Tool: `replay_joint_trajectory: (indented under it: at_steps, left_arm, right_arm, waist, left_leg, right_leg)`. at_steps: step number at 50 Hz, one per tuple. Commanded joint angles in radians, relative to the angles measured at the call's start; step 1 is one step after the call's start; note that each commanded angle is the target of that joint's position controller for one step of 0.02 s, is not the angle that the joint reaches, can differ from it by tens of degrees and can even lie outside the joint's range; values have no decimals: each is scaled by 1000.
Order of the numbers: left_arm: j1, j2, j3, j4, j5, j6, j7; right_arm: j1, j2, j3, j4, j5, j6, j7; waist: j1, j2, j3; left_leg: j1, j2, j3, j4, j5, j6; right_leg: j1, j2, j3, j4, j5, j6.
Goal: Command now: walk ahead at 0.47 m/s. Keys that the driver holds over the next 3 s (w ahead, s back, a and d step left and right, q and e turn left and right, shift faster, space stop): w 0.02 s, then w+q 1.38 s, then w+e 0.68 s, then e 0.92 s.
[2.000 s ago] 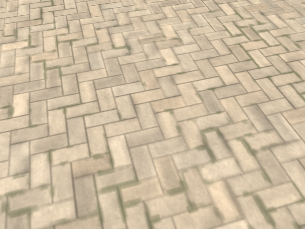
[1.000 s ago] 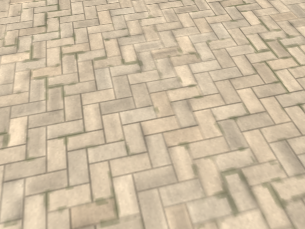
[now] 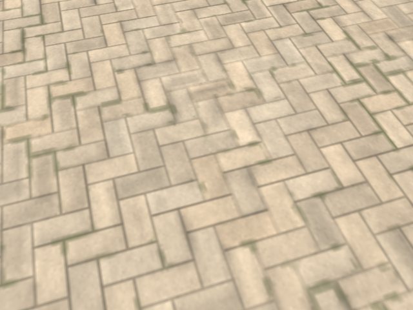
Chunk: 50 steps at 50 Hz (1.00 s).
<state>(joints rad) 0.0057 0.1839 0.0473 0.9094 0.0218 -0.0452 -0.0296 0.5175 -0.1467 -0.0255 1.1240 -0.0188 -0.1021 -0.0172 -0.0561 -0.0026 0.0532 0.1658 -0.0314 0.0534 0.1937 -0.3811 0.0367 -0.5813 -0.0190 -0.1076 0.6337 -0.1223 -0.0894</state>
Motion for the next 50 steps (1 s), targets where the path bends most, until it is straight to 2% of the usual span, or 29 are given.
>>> replay_joint_trajectory:
  at_steps: [1,2,3,4,5,6,7,8,9,10,13,15,19,24,27,28,29,30,31,32,33,34,35,36,37,39,42,46,50]
  left_arm:
    - [156,91,29,0,-3,-13,16]
    - [309,113,44,52,1,-21,25]
    - [452,178,66,85,24,-30,35]
    - [507,277,84,79,49,-33,32]
    - [436,250,81,68,8,-18,25]
    - [295,190,62,44,-2,-21,26]
    - [230,123,43,34,-3,-34,22]
    - [220,91,34,44,0,-45,25]
    - [234,59,23,61,-2,-52,31]
    - [257,50,18,71,-1,-60,36]
    - [314,81,22,83,-5,-79,41]
    - [348,84,21,86,-3,-81,43]
    - [397,78,12,93,-5,-83,49]
    - [494,106,14,122,-5,-72,66]
    - [486,141,22,123,-1,-56,78]
    - [474,158,28,118,2,-48,81]
    - [462,175,33,108,3,-39,79]
    - [448,185,37,96,1,-31,71]
    - [422,178,37,67,-4,-31,63]
    - [419,74,23,-15,-18,-41,42]
    - [307,149,33,-60,-17,-57,32]
    - [245,132,26,-84,-23,-71,28]
    - [268,132,25,-73,-23,-79,30]
    - [267,130,27,-73,-7,-68,33]
    - [297,121,25,-66,13,-47,32]
    - [302,110,24,-77,30,-11,23]
    - [192,108,19,-128,27,8,16]
    - [26,119,13,-194,21,12,11]
    - [-100,122,1,-250,14,4,3]
  right_arm:
    - [-16,-171,-29,-30,-1,-12,-7]
    - [-25,-173,-30,-32,2,-5,-6]
    - [-17,-147,-22,-48,5,-1,1]
    - [112,-3,3,-72,37,7,12]
    - [43,-111,-27,-72,26,13,13]
    - [-63,-132,-35,-112,18,16,14]
    - [-115,-123,-35,-124,10,14,17]
    - [-115,-101,-37,-118,1,21,19]
    - [-90,-82,-37,-113,-13,36,25]
    - [-81,-65,-38,-113,-17,49,30]
    - [-161,-55,-42,-155,-17,78,40]
    - [-243,-60,-42,-189,-15,85,48]
    - [-397,-54,-33,-250,-8,79,63]
    - [-541,-56,-23,-314,-12,74,73]
    - [-494,-83,-35,-313,-16,76,69]
    - [-435,-99,-43,-298,-18,77,65]
    - [-350,-120,-55,-275,-19,75,62]
    - [-235,-150,-71,-240,-24,68,55]
    - [-109,-223,-99,-211,-37,64,42]
    - [-158,-325,-125,-241,-26,74,36]
    - [-123,-333,-123,-246,-10,88,33]
    - [-174,-292,-110,-239,-3,88,23]
    - [-215,-235,-96,-236,3,81,21]
    - [-252,-207,-86,-240,5,70,16]
    - [-276,-189,-78,-248,10,59,12]
    - [-250,-201,-74,-245,21,36,13]
    - [-188,-240,-81,-240,21,28,18]
    - [-97,-242,-80,-239,18,35,20]
    - [-35,-252,-80,-244,10,40,13]
  waist:
    - [133,110,-9]
    - [196,83,-86]
    - [241,24,-173]
    - [167,-199,-332]
    - [176,-102,-325]
    - [121,-63,-143]
    - [103,-15,-63]
    - [74,-16,-24]
    - [44,-31,-11]
    - [33,-37,-9]
    - [24,-38,18]
    - [34,-41,37]
    - [59,-40,64]
    - [101,-49,72]
    - [60,-93,21]
    - [30,-112,-11]
    - [-5,-119,-59]
    - [-56,-98,-120]
    - [-124,-20,-195]
    - [-40,245,-257]
    - [-75,67,-278]
    - [-44,21,-156]
    - [6,-46,-67]
    - [46,-68,-40]
    - [75,-60,-43]
    - [93,-33,-53]
    - [69,9,-26]
    - [5,52,-13]
    - [-40,69,-6]
  left_leg:
    - [-142,232,-41,210,1079,104]
    - [-193,204,-30,404,1042,88]
    - [-370,158,-17,670,754,79]
    - [-670,-1,6,1083,-57,48]
    - [-749,-14,-115,1201,-84,64]
    - [-799,58,-111,1186,18,73]
    - [-766,95,-107,1123,88,79]
    - [-718,117,-110,1077,112,79]
    - [-667,131,-110,1041,117,72]
    - [-645,133,-107,1022,120,68]
    - [-729,145,-87,966,183,56]
    - [-811,152,-74,911,259,48]
    - [-834,132,-15,679,394,36]
    - [-805,85,91,470,379,66]
    - [-697,8,138,439,248,121]
    - [-634,-25,148,438,188,144]
    - [-544,-53,145,412,144,168]
    - [-387,-75,123,336,152,195]
    - [-164,36,-52,261,81,245]
    - [136,339,-619,182,90,393]
    - [126,376,-755,80,131,432]
    - [32,363,-612,64,173,394]
    - [-110,322,-514,43,298,342]
    - [-192,263,-435,39,394,300]
    - [-248,221,-373,34,472,285]
    - [-290,182,-324,31,573,277]
    - [-315,144,-298,13,589,252]
    - [-239,126,-321,27,594,205]
    - [-142,136,-359,70,630,201]
  right_leg:
    - [297,81,-38,-50,-8,-56]
    - [481,89,-31,-112,11,-73]
    - [704,-61,131,-142,-120,-101]
    - [947,-406,641,-238,-282,-223]
    - [839,-407,825,-410,-453,-237]
    - [678,-379,645,-433,-499,-191]
    - [536,-337,518,-467,-373,-154]
    - [453,-294,405,-478,-250,-117]
    - [389,-262,313,-486,-167,-91]
    - [368,-252,259,-490,-107,-81]
    - [384,-241,148,-519,-11,-73]
    - [417,-229,85,-528,36,-61]
    - [461,-196,-32,-516,189,-33]
    - [625,-227,-114,-456,431,-23]
    - [712,-246,-163,-300,839,-13]
    - [724,-252,-173,-204,950,-15]
    - [718,-258,-173,-65,970,-23]
    - [654,-255,-177,131,865,-15]
    - [454,-225,-180,426,570,13]
    - [-26,9,-130,829,-378,81]
    - [-156,29,101,898,-354,74]
    - [-212,-37,138,836,-259,63]
    - [-156,-75,134,718,-203,62]
    - [-97,-100,143,638,-192,71]
    - [-36,-106,143,598,-189,85]
    - [-1,-105,131,528,-190,112]
    - [-55,-103,103,403,-91,141]
    - [-128,-79,100,227,51,145]
    - [-149,-39,102,88,92,130]
